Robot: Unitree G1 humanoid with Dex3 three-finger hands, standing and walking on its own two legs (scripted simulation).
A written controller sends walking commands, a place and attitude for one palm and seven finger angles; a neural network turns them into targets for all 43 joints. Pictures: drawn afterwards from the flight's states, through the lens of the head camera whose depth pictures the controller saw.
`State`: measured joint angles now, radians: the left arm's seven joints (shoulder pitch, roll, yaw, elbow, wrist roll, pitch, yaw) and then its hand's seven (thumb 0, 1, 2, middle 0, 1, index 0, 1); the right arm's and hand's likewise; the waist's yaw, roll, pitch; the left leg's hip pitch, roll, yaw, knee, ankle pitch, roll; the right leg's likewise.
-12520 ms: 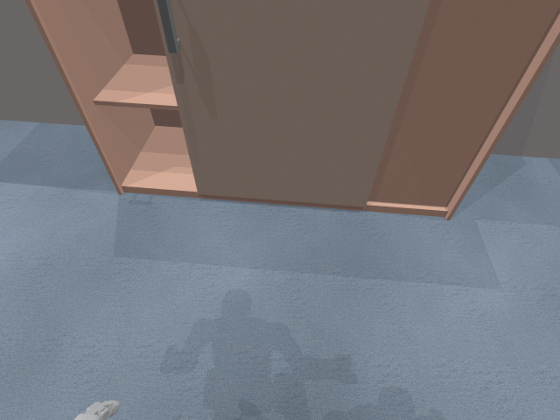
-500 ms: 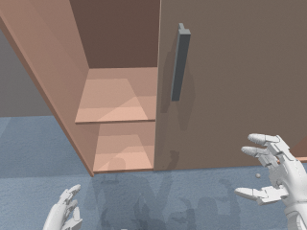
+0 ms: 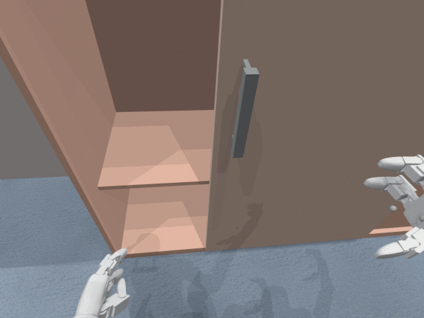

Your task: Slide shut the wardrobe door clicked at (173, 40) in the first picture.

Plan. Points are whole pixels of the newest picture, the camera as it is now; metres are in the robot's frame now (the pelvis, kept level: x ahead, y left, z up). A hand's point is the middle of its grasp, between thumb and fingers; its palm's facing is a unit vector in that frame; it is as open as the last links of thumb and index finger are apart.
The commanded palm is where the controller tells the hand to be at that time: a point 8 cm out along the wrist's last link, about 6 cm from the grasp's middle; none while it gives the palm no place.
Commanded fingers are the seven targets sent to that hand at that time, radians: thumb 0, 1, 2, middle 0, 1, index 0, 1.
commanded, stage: raise the hand with hooked fingers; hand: right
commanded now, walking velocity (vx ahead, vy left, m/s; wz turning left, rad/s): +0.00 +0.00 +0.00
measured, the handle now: (241, 112) +0.53 -0.06 +0.12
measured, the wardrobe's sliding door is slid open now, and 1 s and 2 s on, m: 0.39 0.39 0.39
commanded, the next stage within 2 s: move the hooked fingers beside the handle in 0.54 s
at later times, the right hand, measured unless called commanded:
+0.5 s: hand (390, 202) +0.27 -0.27 +0.15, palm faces +0.00 +1.00 -0.08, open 14.0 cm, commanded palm +0.24 -0.32 +0.15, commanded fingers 0.00 0.50 -0.30 0.30 1.20 0.30 1.20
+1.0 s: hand (350, 173) +0.32 -0.23 +0.15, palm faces -0.10 +0.99 -0.04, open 14.0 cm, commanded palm +0.30 -0.28 +0.14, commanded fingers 0.00 0.50 -0.30 0.30 1.20 0.30 1.20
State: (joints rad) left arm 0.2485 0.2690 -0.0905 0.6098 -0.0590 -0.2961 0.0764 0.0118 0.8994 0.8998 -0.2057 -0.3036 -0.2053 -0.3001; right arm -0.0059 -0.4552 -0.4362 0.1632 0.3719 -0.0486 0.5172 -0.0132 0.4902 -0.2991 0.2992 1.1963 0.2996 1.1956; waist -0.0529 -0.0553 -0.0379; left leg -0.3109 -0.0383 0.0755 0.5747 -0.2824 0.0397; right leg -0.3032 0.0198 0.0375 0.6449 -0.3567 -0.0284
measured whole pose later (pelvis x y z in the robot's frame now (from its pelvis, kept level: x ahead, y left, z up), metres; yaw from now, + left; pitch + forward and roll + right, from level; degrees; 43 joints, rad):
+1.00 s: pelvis +0.00 -0.01 +0.00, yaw +1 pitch +1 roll +1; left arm 0.24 0.27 -0.08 0.65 -0.06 -0.28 0.09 0.01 0.90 0.90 -0.20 -0.30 -0.20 -0.30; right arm -0.24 -0.39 -0.33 0.34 0.31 -0.04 0.45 -0.01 0.50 -0.30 0.30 1.20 0.30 1.20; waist -0.01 -0.05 -0.04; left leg -0.31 -0.02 0.05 0.54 -0.26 0.03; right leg -0.28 0.04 0.01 0.58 -0.32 -0.04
